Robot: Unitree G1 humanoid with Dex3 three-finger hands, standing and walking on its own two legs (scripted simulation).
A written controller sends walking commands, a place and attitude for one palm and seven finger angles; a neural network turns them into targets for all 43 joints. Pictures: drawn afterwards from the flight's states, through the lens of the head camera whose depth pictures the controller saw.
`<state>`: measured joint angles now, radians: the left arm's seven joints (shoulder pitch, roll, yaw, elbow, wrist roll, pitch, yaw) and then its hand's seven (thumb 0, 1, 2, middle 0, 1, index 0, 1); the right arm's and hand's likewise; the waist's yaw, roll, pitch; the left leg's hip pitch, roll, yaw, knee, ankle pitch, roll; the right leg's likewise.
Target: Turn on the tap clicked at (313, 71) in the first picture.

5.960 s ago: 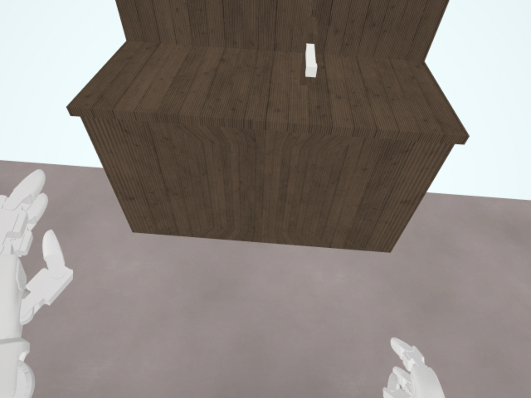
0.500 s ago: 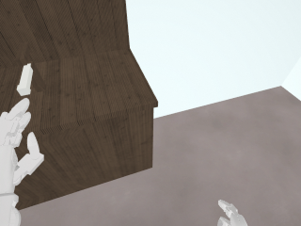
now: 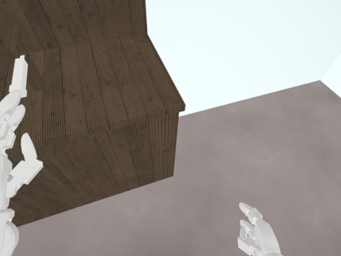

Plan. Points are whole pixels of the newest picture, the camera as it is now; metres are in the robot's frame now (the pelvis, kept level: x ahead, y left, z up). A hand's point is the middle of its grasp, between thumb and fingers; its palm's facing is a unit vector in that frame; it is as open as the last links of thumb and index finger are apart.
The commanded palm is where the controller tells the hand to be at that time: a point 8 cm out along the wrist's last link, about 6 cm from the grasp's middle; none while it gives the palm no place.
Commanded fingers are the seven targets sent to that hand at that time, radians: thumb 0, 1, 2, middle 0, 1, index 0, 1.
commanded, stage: look again from close up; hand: left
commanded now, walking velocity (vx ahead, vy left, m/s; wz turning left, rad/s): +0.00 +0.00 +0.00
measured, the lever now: (18, 91) +0.48 +0.44 +0.08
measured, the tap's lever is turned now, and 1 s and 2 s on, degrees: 0 0 0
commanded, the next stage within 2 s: shuffle to correct the standing spot in 0.04 s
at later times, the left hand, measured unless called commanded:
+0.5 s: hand (9, 165) +0.24 +0.28 +0.15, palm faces +0.40 -0.81 -0.42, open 7.4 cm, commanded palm +0.18 +0.31 +0.18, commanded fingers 0.00 0.90 0.90 -0.20 -0.30 -0.20 -0.30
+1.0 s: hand (10, 140) +0.27 +0.29 +0.17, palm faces +0.36 -0.80 -0.49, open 7.4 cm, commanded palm +0.20 +0.34 +0.18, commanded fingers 0.00 0.90 0.90 -0.20 -0.30 -0.20 -0.30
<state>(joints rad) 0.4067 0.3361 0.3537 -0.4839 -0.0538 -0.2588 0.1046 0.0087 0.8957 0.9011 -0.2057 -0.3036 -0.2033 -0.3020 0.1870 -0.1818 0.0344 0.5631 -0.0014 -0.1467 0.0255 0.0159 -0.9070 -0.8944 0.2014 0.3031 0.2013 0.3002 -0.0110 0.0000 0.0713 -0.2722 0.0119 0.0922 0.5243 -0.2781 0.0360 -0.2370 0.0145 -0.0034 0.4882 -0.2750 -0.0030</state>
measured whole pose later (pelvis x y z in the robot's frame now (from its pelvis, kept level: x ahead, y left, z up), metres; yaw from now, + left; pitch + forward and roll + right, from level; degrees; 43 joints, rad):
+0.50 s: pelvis +0.02 +0.03 -0.01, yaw +1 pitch +1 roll -1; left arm 0.47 0.39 0.40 -0.48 -0.06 -0.20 0.13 0.01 0.89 0.90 -0.22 -0.31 -0.21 -0.30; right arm 0.18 -0.23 0.00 0.55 0.00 -0.08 -0.03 0.02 -0.91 -0.89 0.20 0.30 0.20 0.30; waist 0.00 0.00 0.04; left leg -0.28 -0.04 0.10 0.61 -0.36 0.08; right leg -0.25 -0.04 0.00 0.61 -0.36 0.02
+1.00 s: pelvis +0.05 +0.06 -0.01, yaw +3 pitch +0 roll +1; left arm 0.48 0.42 0.38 -0.53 -0.06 -0.19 0.13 0.01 0.89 0.90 -0.21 -0.30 -0.21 -0.30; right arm 0.23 -0.21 0.00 0.54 -0.01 -0.09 -0.01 0.02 -0.91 -0.89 0.20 0.30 0.20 0.30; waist -0.05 0.03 0.08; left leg -0.23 -0.11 0.10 0.64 -0.35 0.06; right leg -0.32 0.00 -0.23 0.55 -0.24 -0.07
